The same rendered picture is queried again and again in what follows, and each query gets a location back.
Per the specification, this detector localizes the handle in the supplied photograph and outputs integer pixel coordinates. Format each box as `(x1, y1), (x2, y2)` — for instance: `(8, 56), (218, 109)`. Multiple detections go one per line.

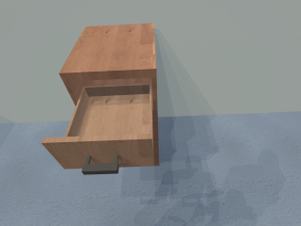
(82, 154), (119, 175)

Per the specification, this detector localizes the cabinet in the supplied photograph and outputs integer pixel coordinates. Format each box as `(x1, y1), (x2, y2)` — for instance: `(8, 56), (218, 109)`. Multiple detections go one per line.
(59, 23), (159, 166)

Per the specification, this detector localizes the drawer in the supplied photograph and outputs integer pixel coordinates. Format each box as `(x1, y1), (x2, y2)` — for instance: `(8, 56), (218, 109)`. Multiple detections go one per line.
(41, 83), (154, 170)

